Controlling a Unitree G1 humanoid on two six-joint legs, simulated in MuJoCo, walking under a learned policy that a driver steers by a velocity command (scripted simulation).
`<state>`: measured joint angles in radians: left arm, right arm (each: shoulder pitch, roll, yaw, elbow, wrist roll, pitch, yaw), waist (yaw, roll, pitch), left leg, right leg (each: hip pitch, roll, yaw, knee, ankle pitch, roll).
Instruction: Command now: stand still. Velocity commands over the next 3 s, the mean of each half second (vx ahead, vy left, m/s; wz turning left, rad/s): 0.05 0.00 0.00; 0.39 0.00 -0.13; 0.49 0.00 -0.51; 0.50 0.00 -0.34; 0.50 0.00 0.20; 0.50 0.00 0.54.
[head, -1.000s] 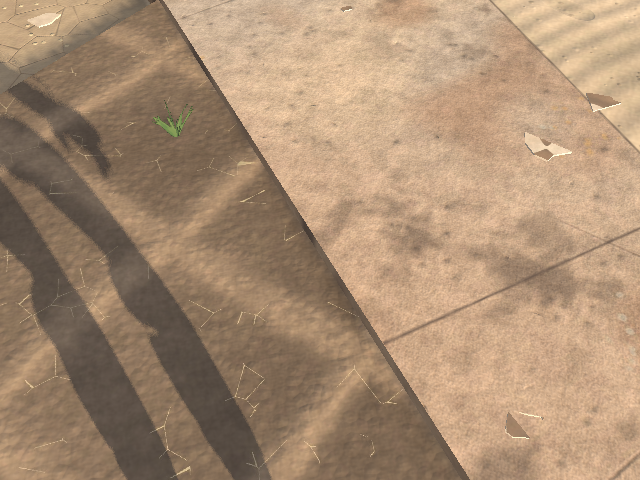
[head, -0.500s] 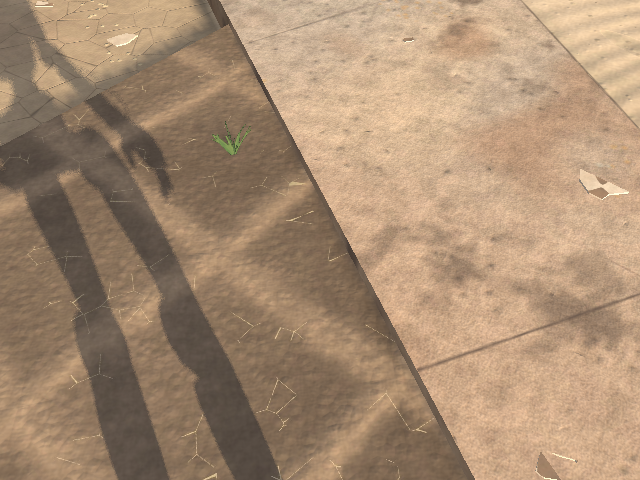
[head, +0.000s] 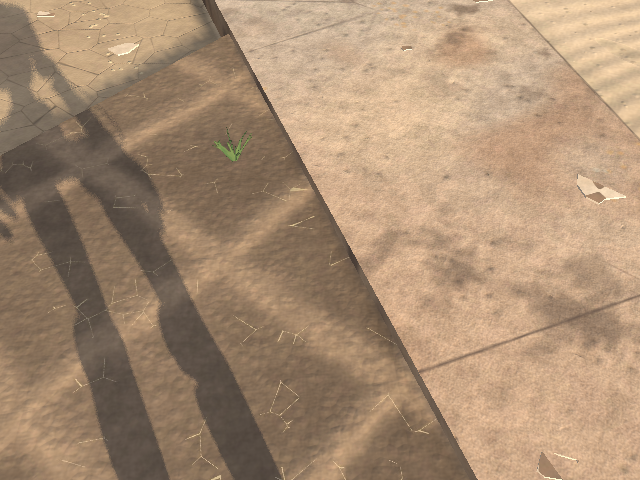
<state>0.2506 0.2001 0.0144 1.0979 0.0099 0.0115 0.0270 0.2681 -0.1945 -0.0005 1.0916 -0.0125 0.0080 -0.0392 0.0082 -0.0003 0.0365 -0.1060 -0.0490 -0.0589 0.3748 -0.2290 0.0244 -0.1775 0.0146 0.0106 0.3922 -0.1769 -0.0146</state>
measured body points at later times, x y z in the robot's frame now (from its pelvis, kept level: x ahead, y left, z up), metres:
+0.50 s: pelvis +0.02 +0.00 +0.00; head +0.02 +0.00 +0.45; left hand +0.00 +0.23 -0.16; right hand -0.01 -0.23 -0.16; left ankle -0.02 +0.11 -0.74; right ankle +0.02 -0.11 -0.74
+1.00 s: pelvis +0.23 +0.00 -0.03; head +0.26 +0.00 +0.42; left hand +0.42 +0.22 -0.15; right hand +0.09 -0.22 -0.17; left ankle +0.01 +0.10 -0.73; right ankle +0.34 -0.06 -0.74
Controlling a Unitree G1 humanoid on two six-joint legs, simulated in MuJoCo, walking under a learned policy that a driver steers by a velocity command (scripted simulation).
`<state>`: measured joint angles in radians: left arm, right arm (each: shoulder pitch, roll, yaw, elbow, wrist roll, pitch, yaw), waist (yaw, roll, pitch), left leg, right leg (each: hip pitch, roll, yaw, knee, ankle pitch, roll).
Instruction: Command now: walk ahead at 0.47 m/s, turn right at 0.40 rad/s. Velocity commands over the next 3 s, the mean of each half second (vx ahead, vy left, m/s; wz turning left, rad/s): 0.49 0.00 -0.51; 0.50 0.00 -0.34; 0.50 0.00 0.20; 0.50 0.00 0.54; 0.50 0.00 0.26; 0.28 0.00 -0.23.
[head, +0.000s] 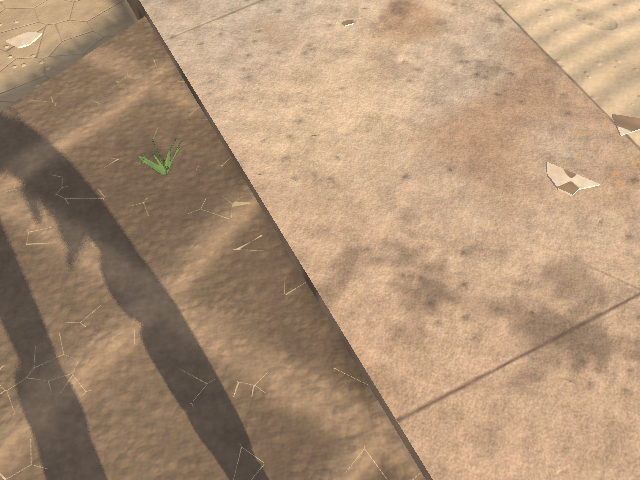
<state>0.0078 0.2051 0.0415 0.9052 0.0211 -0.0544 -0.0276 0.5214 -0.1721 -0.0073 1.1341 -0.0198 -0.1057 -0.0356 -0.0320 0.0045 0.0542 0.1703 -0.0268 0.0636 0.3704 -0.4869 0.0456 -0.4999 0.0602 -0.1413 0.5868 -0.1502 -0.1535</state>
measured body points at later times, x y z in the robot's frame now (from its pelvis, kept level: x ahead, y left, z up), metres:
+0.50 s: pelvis +0.29 -0.01 +0.02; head +0.33 -0.03 +0.47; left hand +0.28 +0.27 -0.11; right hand +0.47 -0.27 -0.07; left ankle +0.47 +0.07 -0.69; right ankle +0.12 -0.05 -0.71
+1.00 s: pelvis +0.53 -0.09 +0.03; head +0.56 -0.10 +0.48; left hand +0.82 -0.01 -0.06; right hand +0.36 -0.27 -0.11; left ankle +0.47 +0.06 -0.71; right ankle +0.60 -0.24 -0.65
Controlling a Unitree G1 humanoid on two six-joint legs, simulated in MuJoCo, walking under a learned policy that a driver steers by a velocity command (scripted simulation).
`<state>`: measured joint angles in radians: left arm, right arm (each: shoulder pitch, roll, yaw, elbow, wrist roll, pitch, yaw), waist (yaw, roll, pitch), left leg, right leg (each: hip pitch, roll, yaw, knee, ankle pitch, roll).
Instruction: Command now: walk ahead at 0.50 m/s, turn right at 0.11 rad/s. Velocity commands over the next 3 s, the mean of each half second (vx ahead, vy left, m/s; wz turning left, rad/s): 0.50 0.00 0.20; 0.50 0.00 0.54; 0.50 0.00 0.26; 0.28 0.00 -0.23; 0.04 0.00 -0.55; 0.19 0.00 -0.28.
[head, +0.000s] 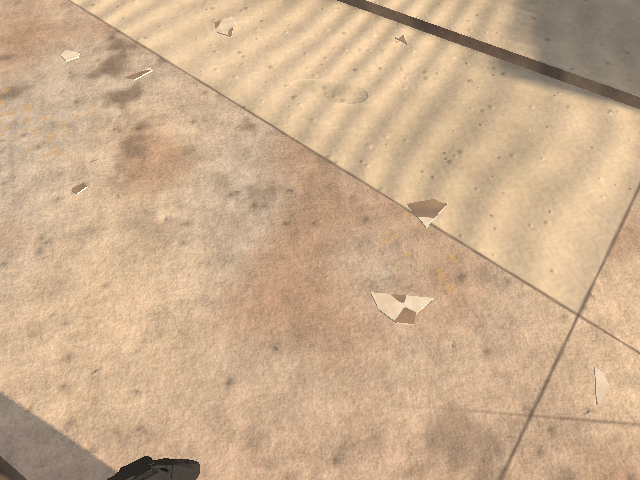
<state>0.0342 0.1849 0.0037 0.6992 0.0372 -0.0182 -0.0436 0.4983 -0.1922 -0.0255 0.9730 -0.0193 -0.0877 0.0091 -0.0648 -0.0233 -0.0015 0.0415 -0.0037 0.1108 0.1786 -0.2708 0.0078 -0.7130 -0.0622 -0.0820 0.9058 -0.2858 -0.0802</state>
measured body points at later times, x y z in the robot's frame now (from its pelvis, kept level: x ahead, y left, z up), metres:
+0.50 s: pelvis +0.25 -0.02 +0.04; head +0.28 -0.03 +0.48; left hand +0.20 +0.22 -0.10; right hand +0.43 -0.23 -0.09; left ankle +0.39 +0.11 -0.66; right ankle +0.14 -0.10 -0.70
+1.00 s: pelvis +0.52 +0.06 +0.04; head +0.54 +0.09 +0.49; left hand +0.59 +0.36 -0.06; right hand +0.64 -0.19 -0.08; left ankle +0.42 +0.08 -0.70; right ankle +0.74 -0.03 -0.64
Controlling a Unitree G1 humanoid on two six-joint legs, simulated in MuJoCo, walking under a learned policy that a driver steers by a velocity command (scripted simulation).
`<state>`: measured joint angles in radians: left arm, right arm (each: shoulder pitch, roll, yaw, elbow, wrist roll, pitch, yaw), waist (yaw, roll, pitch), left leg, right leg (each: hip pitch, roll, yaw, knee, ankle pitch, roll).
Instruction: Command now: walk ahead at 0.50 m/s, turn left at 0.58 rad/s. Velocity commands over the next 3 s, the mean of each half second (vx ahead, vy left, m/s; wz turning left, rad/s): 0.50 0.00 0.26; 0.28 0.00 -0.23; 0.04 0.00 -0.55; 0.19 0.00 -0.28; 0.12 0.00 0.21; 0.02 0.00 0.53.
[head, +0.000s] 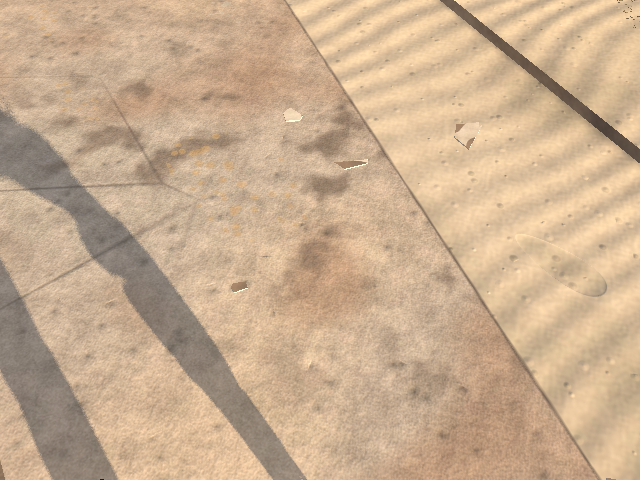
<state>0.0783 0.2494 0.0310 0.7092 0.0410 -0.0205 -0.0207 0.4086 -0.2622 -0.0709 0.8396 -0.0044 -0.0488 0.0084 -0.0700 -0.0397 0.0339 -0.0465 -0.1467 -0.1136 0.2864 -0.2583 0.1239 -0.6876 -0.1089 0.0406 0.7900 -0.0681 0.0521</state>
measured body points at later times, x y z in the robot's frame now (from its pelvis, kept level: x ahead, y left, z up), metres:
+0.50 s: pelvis +0.27 -0.05 +0.01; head +0.30 -0.06 +0.45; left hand +0.22 +0.21 -0.12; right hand +0.46 -0.26 -0.11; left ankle +0.37 +0.11 -0.69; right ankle +0.23 -0.13 -0.74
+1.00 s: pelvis +0.44 +0.01 +0.00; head +0.47 +0.03 +0.45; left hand +0.54 +0.27 -0.14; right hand +0.51 -0.25 -0.12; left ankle +0.47 +0.09 -0.74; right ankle +0.48 -0.11 -0.68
